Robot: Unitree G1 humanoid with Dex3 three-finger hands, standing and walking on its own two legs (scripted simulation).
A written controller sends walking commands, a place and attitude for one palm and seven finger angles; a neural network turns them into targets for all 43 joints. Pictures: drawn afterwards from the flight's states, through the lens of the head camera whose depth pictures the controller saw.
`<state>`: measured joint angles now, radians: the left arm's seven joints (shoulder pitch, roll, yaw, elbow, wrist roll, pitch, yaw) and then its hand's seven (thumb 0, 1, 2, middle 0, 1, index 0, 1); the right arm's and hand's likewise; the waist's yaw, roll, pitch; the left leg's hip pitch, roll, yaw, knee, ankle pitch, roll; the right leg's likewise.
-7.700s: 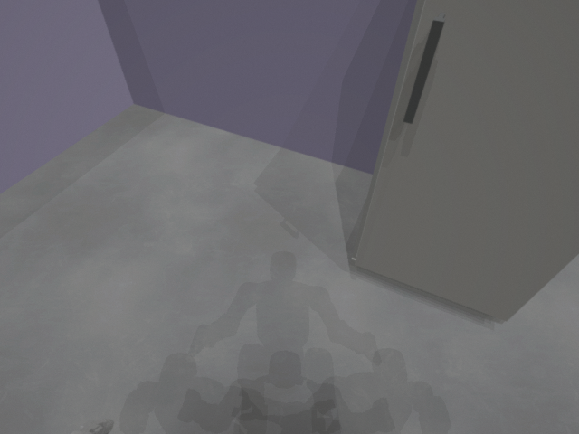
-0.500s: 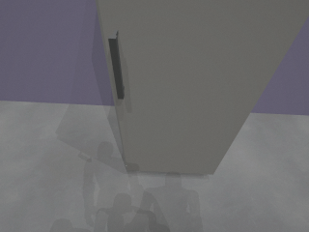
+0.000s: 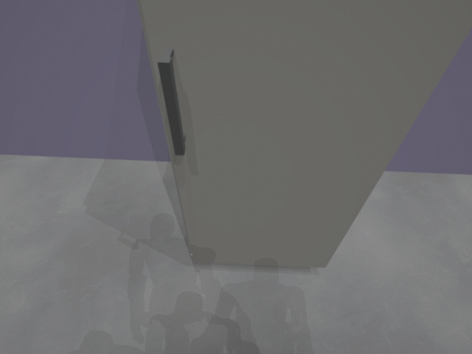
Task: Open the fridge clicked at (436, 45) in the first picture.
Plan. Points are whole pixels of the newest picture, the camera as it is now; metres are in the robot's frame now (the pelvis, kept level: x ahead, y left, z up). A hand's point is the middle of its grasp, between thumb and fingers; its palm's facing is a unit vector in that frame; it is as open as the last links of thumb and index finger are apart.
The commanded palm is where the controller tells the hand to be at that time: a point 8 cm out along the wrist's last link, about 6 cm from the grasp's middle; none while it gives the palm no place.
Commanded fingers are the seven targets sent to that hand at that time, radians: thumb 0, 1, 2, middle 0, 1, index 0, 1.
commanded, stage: look again from close up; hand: left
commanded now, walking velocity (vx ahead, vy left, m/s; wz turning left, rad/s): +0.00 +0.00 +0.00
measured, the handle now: (175, 106) +0.55 +0.17 +0.13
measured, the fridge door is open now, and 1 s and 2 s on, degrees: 0 0 0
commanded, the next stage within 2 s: shuffle to correct the standing spot in 0.10 s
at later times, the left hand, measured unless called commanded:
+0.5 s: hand out of the picture +0.00 +0.15 -0.18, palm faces +0.09 -0.99 -0.15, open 7.4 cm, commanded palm none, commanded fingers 0.00 0.90 0.90 -0.20 -0.30 -0.20 -0.30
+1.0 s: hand out of the picture +0.11 +0.19 -0.18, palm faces +0.09 -0.97 -0.21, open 7.4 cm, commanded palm none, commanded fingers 0.00 0.90 0.90 -0.20 -0.30 -0.20 -0.30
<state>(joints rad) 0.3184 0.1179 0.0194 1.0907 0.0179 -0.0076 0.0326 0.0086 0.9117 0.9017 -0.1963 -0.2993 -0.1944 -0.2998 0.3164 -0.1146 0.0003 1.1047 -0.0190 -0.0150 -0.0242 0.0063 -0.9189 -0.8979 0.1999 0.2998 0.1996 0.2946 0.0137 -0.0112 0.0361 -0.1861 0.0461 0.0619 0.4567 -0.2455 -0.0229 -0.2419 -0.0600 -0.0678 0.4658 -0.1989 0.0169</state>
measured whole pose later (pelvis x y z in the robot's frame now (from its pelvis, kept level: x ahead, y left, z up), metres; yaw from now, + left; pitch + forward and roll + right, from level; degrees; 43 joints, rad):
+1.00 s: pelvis +0.10 +0.01 +0.00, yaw +1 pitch +0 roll +0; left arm 0.28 0.15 0.06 1.00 0.03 -0.01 0.06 0.00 0.91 0.90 -0.20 -0.30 -0.20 -0.30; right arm 0.24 -0.14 -0.05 1.05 -0.01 0.00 -0.04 0.01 -0.92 -0.90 0.20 0.30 0.20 0.29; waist 0.02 -0.04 0.10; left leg -0.26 0.02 0.13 0.57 -0.21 0.00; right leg -0.19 -0.11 -0.12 0.64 -0.32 -0.01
